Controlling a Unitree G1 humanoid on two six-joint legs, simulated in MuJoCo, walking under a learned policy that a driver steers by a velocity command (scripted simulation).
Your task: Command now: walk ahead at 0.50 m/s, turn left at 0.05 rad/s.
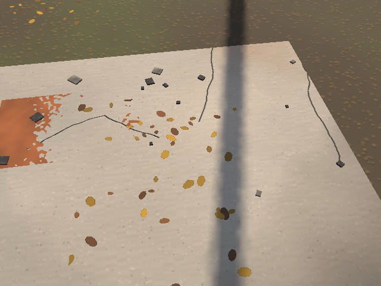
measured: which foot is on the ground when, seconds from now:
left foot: down 0.00-0.14, up 0.16-0.62, down 0.64-1.00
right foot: up 0.00-0.12, down 0.14-0.64, up 0.66-1.00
